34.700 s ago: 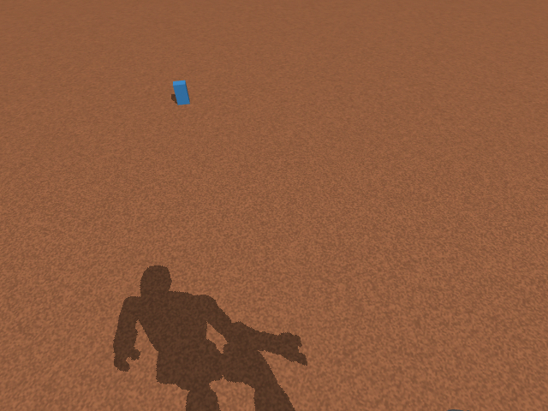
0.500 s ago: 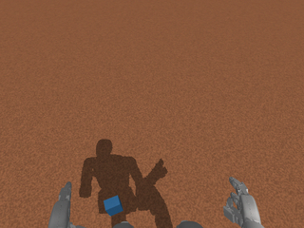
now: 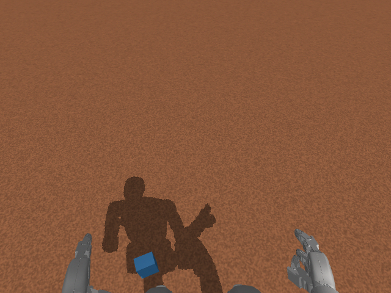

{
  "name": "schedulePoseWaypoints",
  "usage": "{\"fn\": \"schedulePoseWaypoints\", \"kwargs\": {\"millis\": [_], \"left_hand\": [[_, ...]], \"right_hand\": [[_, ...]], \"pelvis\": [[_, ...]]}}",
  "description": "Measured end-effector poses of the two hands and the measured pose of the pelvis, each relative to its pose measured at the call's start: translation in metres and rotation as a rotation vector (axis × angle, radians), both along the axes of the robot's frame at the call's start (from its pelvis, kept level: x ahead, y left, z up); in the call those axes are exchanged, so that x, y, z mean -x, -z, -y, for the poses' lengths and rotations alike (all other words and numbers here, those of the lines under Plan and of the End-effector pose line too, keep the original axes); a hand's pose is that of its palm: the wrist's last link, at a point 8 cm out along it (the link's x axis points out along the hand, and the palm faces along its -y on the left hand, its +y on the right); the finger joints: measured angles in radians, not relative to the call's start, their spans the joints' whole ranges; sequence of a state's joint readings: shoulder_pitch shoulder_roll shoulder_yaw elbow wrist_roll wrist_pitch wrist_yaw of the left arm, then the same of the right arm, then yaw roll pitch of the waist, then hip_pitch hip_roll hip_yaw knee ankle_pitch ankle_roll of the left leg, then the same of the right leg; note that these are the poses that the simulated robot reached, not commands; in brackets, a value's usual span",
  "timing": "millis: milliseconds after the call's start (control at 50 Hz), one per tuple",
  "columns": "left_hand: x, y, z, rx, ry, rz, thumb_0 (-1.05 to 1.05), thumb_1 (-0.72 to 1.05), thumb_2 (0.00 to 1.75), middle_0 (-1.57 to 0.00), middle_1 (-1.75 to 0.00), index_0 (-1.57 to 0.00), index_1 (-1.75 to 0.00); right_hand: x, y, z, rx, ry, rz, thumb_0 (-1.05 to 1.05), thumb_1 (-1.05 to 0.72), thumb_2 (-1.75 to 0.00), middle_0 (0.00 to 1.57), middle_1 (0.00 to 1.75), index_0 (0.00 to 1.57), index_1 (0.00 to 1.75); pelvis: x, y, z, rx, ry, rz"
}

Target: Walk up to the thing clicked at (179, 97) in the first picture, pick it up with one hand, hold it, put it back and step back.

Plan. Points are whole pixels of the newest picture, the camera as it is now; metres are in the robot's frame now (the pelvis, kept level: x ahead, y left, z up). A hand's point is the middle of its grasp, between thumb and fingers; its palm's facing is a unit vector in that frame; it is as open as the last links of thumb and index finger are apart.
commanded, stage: home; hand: left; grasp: from the side
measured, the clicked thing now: (146, 265) +0.33 +0.22 -0.65
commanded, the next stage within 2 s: stand in 0.02 s
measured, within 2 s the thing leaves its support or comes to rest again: neither
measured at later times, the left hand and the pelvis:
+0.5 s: hand (101, 292) +0.15 +0.21 -0.09, palm faces -0.02 -0.94 -0.33, open 11.1 cm; pelvis +0.00 +0.00 +0.01, yaw +1 degrees
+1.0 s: hand out of the picture +0.03 +0.26 -0.10, palm faces +0.01 -0.94 -0.35, open 7.4 cm; pelvis -0.01 +0.01 +0.05, yaw +1 degrees
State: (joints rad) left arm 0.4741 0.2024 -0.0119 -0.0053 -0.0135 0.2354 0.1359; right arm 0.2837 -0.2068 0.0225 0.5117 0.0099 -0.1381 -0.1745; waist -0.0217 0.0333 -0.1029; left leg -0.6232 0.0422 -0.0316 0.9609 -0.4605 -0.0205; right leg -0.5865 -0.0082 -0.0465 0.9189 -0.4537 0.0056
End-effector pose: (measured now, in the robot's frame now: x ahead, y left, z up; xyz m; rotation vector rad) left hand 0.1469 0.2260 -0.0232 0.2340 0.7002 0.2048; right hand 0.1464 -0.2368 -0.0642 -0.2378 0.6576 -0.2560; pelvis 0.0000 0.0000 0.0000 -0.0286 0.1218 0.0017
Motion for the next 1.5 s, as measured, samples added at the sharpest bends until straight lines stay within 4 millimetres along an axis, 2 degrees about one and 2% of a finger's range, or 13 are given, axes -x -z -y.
{"fn": "schedulePoseWaypoints", "kwargs": {"millis": [180,260,380,460,600,720,900,1080,1260,1500], "left_hand": [[-0.003,0.0,0.001,0.003,0.001,-0.002,-0.01,-0.58,0.03,-0.06,-0.05,-0.05,-0.06],[-0.002,-0.001,0.001,0.002,0.0,0.0,-0.01,-0.47,0.13,-0.11,-0.13,-0.11,-0.14],[-0.002,0.003,0.001,-0.013,0.024,-0.003,-0.01,-0.15,0.45,-0.17,-0.23,-0.17,-0.24],[0.001,0.026,-0.015,-0.048,0.1,-0.073,-0.01,0.13,0.66,-0.19,-0.27,-0.19,-0.27],[0.036,0.047,-0.052,-0.055,0.043,-0.258,0.0,0.61,0.84,-0.2,-0.29,-0.2,-0.3],[0.07,0.05,-0.071,-0.055,-0.023,-0.388,0.0,0.81,0.88,-0.2,-0.29,-0.2,-0.3],[0.11,0.046,-0.076,-0.037,-0.071,-0.513,0.01,0.9,0.9,-0.2,-0.29,-0.2,-0.3],[0.131,0.041,-0.076,-0.039,-0.094,-0.566,0.0,0.91,0.9,-0.2,-0.3,-0.2,-0.3],[0.133,0.04,-0.073,-0.041,-0.102,-0.576,0.0,0.91,0.9,-0.2,-0.3,-0.2,-0.3],[0.116,0.041,-0.068,-0.032,-0.08,-0.566,0.0,0.91,0.9,-0.21,-0.3,-0.2,-0.3]], "right_hand": [[-0.001,-0.002,0.003,0.005,0.004,0.005,0.02,-0.9,-0.9,0.2,0.3,0.2,0.3],[-0.001,-0.002,0.003,0.004,0.003,0.004,0.02,-0.9,-0.9,0.2,0.3,0.2,0.3],[0.0,0.0,0.003,0.017,-0.022,-0.018,0.02,-0.9,-0.9,0.2,0.3,0.2,0.3],[0.009,0.016,0.011,0.04,-0.134,-0.223,0.01,-0.9,-0.9,0.21,0.3,0.2,0.3],[0.041,0.014,0.034,0.026,-0.075,-0.38,0.01,-0.9,-0.9,0.21,0.3,0.2,0.3],[0.067,0.01,0.039,0.028,-0.03,-0.48,0.01,-0.9,-0.9,0.2,0.3,0.2,0.3],[0.088,0.01,0.027,-0.017,-0.023,-0.558,0.01,-0.9,-0.9,0.2,0.3,0.2,0.3],[0.095,0.011,0.027,-0.043,-0.023,-0.581,0.01,-0.9,-0.9,0.2,0.3,0.2,0.3],[0.102,0.01,0.038,-0.035,-0.012,-0.605,0.01,-0.9,-0.9,0.2,0.3,0.2,0.3],[0.106,0.006,0.048,-0.02,0.01,-0.629,0.01,-0.9,-0.9,0.2,0.3,0.2,0.3]], "pelvis": [[-0.001,0.0,0.001,-0.001,0.0,0.003],[-0.001,-0.001,0.001,-0.001,-0.001,0.003],[0.001,-0.001,0.001,-0.004,-0.004,0.017],[0.005,-0.008,0.001,-0.027,-0.011,0.073],[0.003,-0.023,-0.004,-0.034,-0.009,0.121],[0.003,-0.035,-0.01,-0.029,-0.011,0.153],[0.008,-0.051,-0.014,-0.031,-0.016,0.191],[0.015,-0.056,-0.011,-0.032,-0.022,0.203],[0.017,-0.058,-0.006,-0.031,-0.025,0.205],[0.014,-0.059,-0.003,-0.029,-0.018,0.195]]}}
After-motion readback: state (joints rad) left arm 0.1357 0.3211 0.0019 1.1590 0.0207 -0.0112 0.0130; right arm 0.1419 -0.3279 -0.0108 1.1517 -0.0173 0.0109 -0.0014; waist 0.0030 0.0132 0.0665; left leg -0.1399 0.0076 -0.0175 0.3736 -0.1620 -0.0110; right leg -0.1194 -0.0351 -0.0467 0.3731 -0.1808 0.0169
